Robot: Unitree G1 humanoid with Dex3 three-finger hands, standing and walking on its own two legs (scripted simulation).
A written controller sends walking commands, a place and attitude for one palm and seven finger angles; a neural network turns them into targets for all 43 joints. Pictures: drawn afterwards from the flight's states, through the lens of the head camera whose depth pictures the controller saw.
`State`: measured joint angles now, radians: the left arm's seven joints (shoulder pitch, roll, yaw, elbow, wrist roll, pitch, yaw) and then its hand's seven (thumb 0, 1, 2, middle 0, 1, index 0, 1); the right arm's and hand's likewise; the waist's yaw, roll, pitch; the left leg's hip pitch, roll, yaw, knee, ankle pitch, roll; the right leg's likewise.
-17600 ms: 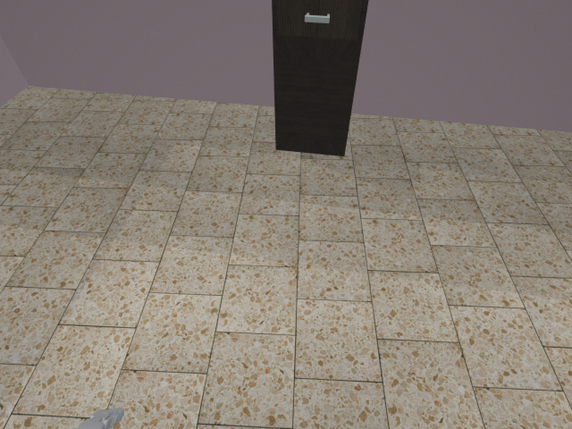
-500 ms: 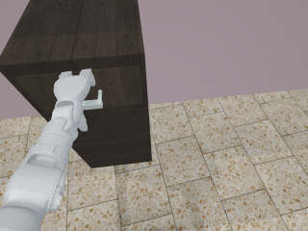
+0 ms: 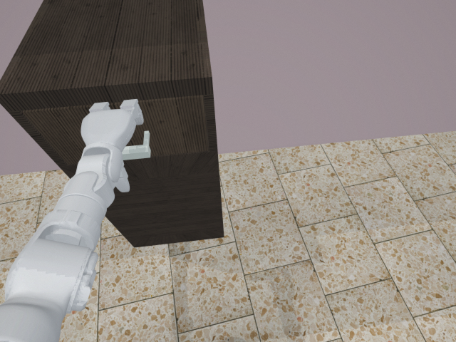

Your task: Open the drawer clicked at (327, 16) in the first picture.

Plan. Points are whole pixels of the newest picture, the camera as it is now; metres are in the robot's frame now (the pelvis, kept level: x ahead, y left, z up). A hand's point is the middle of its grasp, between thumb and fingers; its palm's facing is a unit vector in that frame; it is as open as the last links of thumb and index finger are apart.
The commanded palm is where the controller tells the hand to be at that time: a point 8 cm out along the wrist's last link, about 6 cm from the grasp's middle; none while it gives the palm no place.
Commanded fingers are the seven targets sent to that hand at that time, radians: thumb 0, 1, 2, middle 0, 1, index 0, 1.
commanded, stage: re-aim the fingers above the handle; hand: left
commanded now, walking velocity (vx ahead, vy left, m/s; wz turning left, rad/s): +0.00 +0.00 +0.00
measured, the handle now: (126, 145) +0.52 +0.21 -0.01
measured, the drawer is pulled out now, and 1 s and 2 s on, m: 0.00 0.00 0.00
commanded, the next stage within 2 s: lower the fingers behind the handle in 1.56 s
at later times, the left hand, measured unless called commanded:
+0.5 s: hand (125, 144) +0.48 +0.19 +0.04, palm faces -0.02 -0.04 -1.00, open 13.8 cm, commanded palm +0.46 +0.20 +0.10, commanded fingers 0.00 -0.50 0.30 -0.30 -1.20 -0.30 -1.20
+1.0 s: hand (133, 142) +0.48 +0.17 +0.05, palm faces -0.02 -0.04 -1.00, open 13.8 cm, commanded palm +0.46 +0.19 +0.10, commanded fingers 0.00 -0.50 0.30 -0.30 -1.20 -0.30 -1.20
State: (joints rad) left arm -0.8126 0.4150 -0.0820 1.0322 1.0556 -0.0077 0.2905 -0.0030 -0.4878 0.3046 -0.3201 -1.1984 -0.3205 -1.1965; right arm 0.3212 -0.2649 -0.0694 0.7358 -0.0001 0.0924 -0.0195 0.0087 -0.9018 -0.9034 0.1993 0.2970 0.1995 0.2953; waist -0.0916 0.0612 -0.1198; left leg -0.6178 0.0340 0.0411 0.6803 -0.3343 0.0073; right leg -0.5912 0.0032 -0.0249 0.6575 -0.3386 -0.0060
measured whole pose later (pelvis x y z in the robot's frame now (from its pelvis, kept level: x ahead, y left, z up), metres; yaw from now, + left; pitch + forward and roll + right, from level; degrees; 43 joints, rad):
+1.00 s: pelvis +0.00 +0.00 +0.00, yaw +0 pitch +16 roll +0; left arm -0.85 0.38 -0.09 1.05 1.07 0.00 0.32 0.00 -0.49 0.30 -0.32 -1.20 -0.32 -1.20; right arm 0.32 -0.26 -0.06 0.74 -0.01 0.06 -0.03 0.01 -0.90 -0.90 0.20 0.30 0.20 0.30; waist -0.10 0.06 -0.12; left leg -0.62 0.03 0.05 0.67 -0.32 0.01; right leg -0.60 0.00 -0.01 0.65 -0.33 0.00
